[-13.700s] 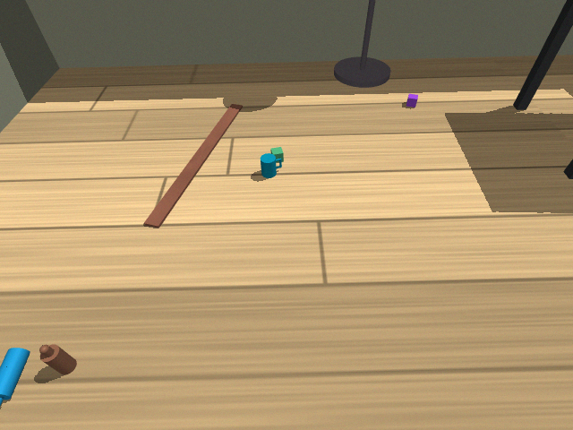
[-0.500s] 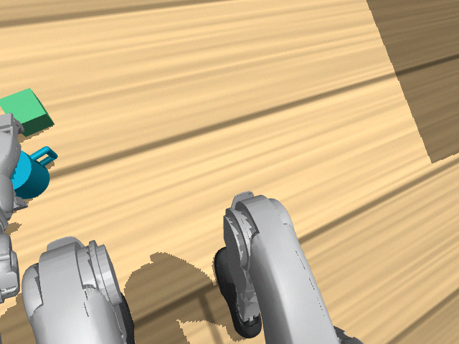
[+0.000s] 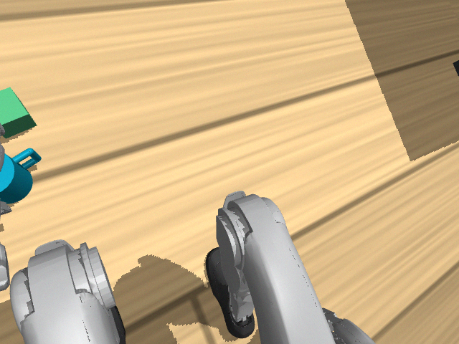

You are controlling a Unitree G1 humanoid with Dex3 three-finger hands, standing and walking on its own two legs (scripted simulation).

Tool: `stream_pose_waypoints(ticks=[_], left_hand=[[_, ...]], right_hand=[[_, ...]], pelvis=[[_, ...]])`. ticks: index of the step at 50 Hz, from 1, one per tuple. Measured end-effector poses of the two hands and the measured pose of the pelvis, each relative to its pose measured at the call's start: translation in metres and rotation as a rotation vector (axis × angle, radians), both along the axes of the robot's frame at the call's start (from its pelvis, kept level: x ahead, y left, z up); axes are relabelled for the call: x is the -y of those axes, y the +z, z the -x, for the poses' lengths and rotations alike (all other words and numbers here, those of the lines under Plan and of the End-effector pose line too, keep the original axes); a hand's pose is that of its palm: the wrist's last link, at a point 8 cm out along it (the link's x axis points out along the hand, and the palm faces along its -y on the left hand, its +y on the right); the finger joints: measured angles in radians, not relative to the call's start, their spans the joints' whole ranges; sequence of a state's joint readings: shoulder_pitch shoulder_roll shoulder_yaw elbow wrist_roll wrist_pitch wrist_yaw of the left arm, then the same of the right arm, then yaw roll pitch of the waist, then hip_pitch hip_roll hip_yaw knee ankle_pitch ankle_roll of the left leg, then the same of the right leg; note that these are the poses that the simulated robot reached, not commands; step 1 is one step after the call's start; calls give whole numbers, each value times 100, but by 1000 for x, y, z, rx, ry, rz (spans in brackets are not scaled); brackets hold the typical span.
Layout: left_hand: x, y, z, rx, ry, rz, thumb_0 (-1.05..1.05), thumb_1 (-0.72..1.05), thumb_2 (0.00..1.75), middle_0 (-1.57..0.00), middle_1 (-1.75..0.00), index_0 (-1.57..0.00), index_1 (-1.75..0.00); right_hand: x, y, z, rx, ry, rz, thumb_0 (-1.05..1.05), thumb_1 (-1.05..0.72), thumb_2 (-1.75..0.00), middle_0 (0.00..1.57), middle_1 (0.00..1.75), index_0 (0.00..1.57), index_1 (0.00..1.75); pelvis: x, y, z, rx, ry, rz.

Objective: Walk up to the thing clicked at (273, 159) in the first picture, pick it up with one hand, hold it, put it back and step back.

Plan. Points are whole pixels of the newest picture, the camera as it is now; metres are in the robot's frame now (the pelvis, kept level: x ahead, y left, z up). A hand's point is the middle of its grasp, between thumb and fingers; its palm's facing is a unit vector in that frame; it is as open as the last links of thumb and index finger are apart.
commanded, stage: rest palm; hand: left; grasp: from above
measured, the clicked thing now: (6, 172) +0.45 +0.28 -0.25
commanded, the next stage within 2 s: close in 0.06 s
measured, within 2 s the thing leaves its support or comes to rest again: neither
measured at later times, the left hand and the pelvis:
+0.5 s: hand out of the picture +0.43 +0.29 -0.22, palm faces -0.44 -0.14 -0.89, open 13.2 cm; pelvis +0.00 +0.00 +0.00, yaw -1 degrees
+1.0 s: hand out of the picture +0.43 +0.30 -0.21, palm faces -0.44 -0.13 -0.89, open 12.4 cm; pelvis -0.01 +0.00 +0.00, yaw -1 degrees
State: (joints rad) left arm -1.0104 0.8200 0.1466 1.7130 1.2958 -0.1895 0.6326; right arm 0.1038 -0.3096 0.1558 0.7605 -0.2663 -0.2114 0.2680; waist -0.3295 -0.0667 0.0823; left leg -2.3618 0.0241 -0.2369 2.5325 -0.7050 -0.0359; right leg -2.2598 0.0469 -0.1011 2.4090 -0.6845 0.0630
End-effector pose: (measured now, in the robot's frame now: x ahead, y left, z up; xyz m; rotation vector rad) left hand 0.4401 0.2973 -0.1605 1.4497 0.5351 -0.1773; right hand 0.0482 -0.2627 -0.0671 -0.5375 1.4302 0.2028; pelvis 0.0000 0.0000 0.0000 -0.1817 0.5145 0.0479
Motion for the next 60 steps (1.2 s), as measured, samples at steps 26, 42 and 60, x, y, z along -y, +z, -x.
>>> stream_pose_waypoints(ticks=[26, 42, 60], left_hand=[[-1, 0, 6, -8, -15, 11, 1, -40, 92, -19, -103, -20, -102], [-1, 2, 7, -10, -8, -6, 0, -34, 89, -29, -100, -27, -99], [-3, 6, 5, -19, 7, 4, -2, -26, 85, -37, -95, -35, -94]], right_hand=[[0, 7, 20, -19, 21, -4, 0, -90, -90, 20, 30, 20, 30], [-2, 5, 6, 30, 56, -29, 0, -90, -90, 20, 30, 20, 30], [1, 10, 24, -5, 23, -9, 0, -90, -90, 20, 30, 20, 30]], pelvis=[[1, -2, 5, 34, -11, 6], [0, -2, 6, 39, -10, 5], [1, 0, 7, 36, -11, 5]])
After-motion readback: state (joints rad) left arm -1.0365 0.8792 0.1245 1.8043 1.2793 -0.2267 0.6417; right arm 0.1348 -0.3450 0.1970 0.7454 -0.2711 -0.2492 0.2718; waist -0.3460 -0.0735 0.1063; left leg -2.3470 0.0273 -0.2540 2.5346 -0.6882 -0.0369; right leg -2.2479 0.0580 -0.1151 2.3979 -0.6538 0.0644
